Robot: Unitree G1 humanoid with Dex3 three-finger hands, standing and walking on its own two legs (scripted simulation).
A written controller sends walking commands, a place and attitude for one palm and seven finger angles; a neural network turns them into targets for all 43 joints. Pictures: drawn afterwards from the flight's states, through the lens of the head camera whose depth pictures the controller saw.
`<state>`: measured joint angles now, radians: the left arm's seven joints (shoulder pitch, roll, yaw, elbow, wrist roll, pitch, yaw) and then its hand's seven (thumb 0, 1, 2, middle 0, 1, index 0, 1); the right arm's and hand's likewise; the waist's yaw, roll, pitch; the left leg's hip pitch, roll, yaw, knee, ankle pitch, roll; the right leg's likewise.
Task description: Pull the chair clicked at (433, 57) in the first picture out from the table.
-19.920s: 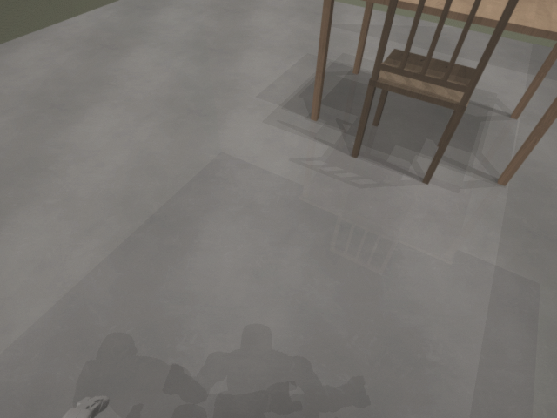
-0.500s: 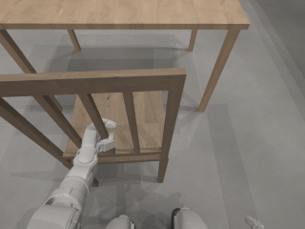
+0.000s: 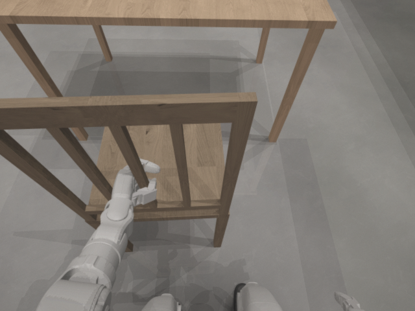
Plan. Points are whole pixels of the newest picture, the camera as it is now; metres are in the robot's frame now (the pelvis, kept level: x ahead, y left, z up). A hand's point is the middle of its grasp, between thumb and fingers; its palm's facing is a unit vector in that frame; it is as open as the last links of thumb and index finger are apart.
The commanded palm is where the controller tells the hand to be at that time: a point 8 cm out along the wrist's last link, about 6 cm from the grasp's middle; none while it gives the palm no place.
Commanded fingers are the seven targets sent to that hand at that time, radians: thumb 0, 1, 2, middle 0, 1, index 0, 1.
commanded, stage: step backward, pulling the chair out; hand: left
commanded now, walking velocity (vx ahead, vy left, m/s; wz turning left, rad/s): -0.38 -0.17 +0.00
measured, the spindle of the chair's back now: (140, 175) +0.38 +0.15 -0.03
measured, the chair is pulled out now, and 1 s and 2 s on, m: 0.41 0.60 0.61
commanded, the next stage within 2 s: stop walking, hand still on the chair in 0.62 s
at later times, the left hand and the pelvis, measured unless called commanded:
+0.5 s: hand (147, 233) +0.26 +0.12 -0.06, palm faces -0.01 -0.98 -0.19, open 5.1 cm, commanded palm +0.25 +0.18 -0.06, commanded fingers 0.00 0.90 0.90 -0.50 -1.45 -0.50 -1.45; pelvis -0.09 +0.00 +0.00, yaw -1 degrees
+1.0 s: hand (141, 288) +0.17 +0.12 -0.06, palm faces +0.00 -0.98 -0.18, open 5.2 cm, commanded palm +0.15 +0.17 -0.04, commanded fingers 0.00 0.90 0.90 -0.50 -1.45 -0.50 -1.45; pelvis -0.15 -0.01 +0.00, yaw -2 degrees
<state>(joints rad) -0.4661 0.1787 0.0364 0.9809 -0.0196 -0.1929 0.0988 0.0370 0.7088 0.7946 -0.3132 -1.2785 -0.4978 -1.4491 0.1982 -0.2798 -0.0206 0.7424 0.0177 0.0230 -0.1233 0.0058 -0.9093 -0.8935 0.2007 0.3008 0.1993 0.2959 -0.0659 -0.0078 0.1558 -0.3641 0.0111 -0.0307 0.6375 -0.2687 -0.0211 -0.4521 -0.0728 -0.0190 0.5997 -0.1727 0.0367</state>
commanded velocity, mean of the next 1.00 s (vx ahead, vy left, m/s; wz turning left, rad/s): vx -0.19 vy -0.02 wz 0.03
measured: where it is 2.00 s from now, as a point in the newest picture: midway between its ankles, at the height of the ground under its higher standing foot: outside the picture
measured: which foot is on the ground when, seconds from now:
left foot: down 0.00-0.24, up 0.26-0.38, down 0.40-1.00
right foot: up 0.00-0.12, down 0.14-0.42, up 0.44-0.54, down 0.56-1.00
